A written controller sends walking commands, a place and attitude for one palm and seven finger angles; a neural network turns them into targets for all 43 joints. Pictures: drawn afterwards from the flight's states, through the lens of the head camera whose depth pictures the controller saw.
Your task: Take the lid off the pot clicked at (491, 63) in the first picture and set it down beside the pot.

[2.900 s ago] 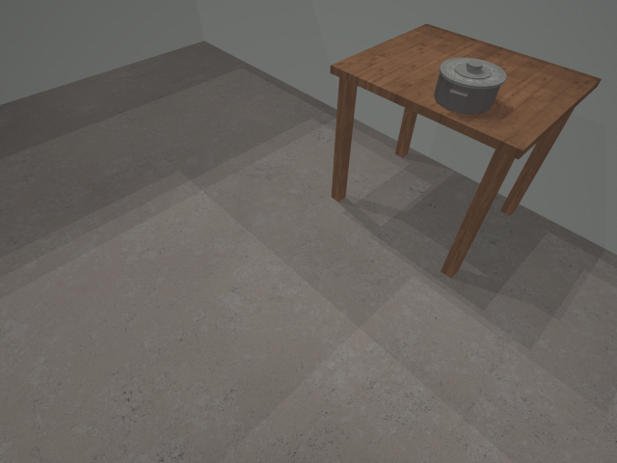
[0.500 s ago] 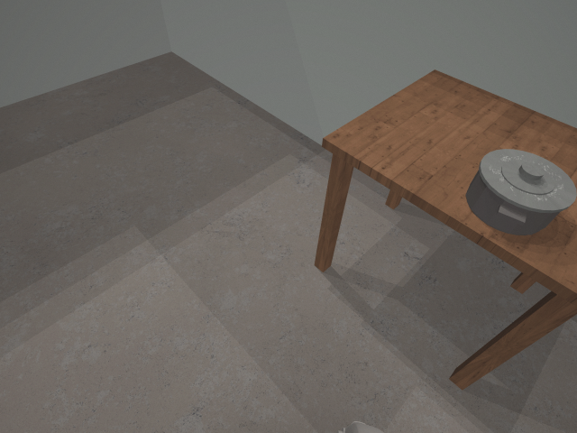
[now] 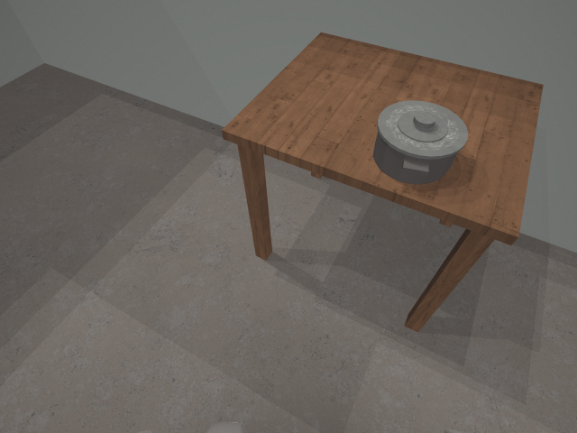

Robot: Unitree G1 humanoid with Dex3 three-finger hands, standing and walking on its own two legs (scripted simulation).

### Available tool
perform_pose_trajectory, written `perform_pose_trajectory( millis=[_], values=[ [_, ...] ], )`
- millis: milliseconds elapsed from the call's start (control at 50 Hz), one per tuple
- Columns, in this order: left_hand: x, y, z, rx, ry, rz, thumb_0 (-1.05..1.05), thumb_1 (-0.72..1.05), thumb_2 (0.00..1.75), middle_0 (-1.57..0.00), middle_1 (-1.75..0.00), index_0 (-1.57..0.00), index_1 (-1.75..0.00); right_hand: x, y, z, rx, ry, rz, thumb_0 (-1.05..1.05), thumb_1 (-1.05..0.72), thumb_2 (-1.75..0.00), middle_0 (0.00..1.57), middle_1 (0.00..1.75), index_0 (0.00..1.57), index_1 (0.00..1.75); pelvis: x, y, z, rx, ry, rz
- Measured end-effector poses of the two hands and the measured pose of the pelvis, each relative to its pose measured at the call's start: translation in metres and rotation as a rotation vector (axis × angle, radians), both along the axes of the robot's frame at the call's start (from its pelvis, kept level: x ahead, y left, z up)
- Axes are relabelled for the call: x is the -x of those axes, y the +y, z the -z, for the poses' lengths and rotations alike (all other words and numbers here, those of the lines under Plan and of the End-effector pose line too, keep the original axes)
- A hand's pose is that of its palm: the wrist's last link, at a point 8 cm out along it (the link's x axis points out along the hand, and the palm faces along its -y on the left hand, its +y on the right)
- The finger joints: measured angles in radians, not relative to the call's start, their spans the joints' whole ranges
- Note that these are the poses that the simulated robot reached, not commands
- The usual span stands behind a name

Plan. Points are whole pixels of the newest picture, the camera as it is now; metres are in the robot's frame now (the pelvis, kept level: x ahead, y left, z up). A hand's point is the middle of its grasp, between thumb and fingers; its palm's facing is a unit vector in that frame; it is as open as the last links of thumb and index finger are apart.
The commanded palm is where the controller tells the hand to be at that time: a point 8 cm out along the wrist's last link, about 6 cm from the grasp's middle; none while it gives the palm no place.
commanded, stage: turn to face it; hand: left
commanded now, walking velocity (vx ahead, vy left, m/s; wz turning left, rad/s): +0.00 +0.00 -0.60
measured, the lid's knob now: (424, 119) +0.74 -0.23 +0.00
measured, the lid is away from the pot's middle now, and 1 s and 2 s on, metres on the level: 0.00 0.00 0.00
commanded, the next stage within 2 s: take the last steps up to it in 0.62 s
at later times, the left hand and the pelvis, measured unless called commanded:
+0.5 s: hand out of the picture +0.14 +0.17 -0.16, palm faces -0.28 -0.92 -0.28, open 7.4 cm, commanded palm none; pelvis -0.01 +0.00 -0.01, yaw -17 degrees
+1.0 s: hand out of the picture +0.12 +0.15 -0.18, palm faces -0.34 -0.93 -0.17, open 7.4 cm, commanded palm none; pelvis +0.02 -0.01 +0.00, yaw -24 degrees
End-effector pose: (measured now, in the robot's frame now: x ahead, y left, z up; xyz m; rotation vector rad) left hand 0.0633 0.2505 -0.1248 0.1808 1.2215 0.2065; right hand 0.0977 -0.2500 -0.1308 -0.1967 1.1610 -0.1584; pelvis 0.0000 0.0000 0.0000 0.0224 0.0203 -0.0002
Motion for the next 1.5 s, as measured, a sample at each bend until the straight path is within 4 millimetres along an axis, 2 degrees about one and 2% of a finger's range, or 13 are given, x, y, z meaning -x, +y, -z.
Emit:
perform_pose_trajectory(
  millis=[100,300,380,500,580,780,960,1040,1140,1240,1360,1420,1500],
  values=[
    [-0.010,0.020,0.017,0.029,0.001,0.039,0.01,0.90,0.90,-0.20,-0.30,-0.20,-0.30,0.006,0.014,-0.009,0.042,-0.064,0.038,0.01,-0.91,-0.90,0.20,0.30,0.20,0.30,0.004,0.020,0.008,0.018,0.001,0.058],
    [-0.035,0.031,0.009,0.025,0.045,0.171,0.01,0.91,0.90,-0.20,-0.30,-0.20,-0.30,0.069,0.027,-0.017,0.038,0.008,0.168,0.01,-0.91,-0.90,0.20,0.30,0.21,0.30,0.004,0.027,-0.004,0.030,-0.011,0.193],
    [-0.050,0.015,0.006,0.008,0.062,0.241,0.01,0.91,0.90,-0.19,-0.30,-0.20,-0.30,0.100,0.023,-0.005,0.002,0.050,0.241,0.01,-0.91,-0.90,0.20,0.30,0.21,0.30,0.005,0.020,-0.002,0.030,-0.012,0.241],
    [-0.081,-0.032,0.003,-0.031,-0.002,0.358,0.01,0.91,0.90,-0.19,-0.30,-0.20,-0.30,0.155,0.002,0.028,-0.062,0.146,0.351,0.01,-0.91,-0.90,0.20,0.30,0.21,0.30,0.010,-0.005,0.013,0.014,-0.009,0.297],
    [-0.086,-0.056,-0.009,-0.039,-0.042,0.377,0.01,0.91,0.90,-0.20,-0.30,-0.20,-0.30,0.175,-0.009,0.029,-0.070,0.212,0.388,0.01,-0.91,-0.90,0.20,0.30,0.20,0.30,0.012,-0.014,0.006,0.004,-0.007,0.309],
    [-0.076,-0.079,-0.007,0.003,-0.007,0.409,0.00,0.90,0.90,-0.20,-0.30,-0.20,-0.30,0.164,-0.018,0.012,-0.059,0.139,0.427,0.01,-0.91,-0.90,0.20,0.30,0.20,0.30,0.013,-0.024,-0.005,0.001,-0.004,0.368],
    [-0.063,-0.056,0.025,0.069,0.066,0.379,0.01,0.90,0.90,-0.20,-0.30,-0.20,-0.30,0.134,-0.004,0.000,0.001,0.039,0.412,0.01,-0.91,-0.90,0.20,0.30,0.20,0.30,-0.010,-0.012,0.006,0.042,-0.006,0.399],
    [-0.070,-0.051,0.025,0.069,0.131,0.411,0.01,0.91,0.90,-0.20,-0.30,-0.20,-0.30,0.144,0.010,-0.007,-0.001,0.063,0.454,0.01,-0.91,-0.90,0.20,0.30,0.20,0.30,-0.025,-0.013,0.000,0.039,-0.006,0.422],
    [-0.095,-0.061,0.016,0.060,0.136,0.429,0.01,0.91,0.90,-0.20,-0.30,-0.20,-0.30,0.167,0.028,-0.011,-0.048,0.187,0.502,0.01,-0.91,-0.90,0.20,0.30,0.20,0.30,-0.045,-0.027,-0.009,0.035,0.004,0.437],
    [-0.126,-0.093,0.016,0.047,0.155,0.475,0.01,0.91,0.90,-0.19,-0.30,-0.20,-0.30,0.184,0.039,-0.007,-0.117,0.296,0.565,0.01,-0.91,-0.90,0.20,0.30,0.20,0.30,-0.065,-0.051,-0.007,0.024,0.006,0.463],
    [-0.187,-0.170,0.022,0.046,0.102,0.569,0.01,0.91,0.90,-0.19,-0.30,-0.19,-0.30,0.196,0.029,0.011,-0.217,0.413,0.640,0.01,-0.91,-0.90,0.20,0.30,0.20,0.30,-0.091,-0.098,0.008,0.007,0.004,0.484],
    [-0.213,-0.208,0.025,0.050,0.010,0.568,0.01,0.91,0.90,-0.19,-0.30,-0.20,-0.30,0.191,0.007,0.025,-0.258,0.459,0.637,0.01,-0.91,-0.90,0.20,0.30,0.20,0.30,-0.102,-0.124,0.019,0.009,-0.007,0.470],
    [-0.225,-0.231,0.008,0.051,-0.054,0.498,0.00,0.92,0.90,-0.20,-0.30,-0.20,-0.30,0.148,-0.047,0.025,-0.223,0.393,0.587,0.01,-0.91,-0.90,0.20,0.30,0.20,0.30,-0.116,-0.147,0.008,0.005,-0.022,0.452]
  ],
)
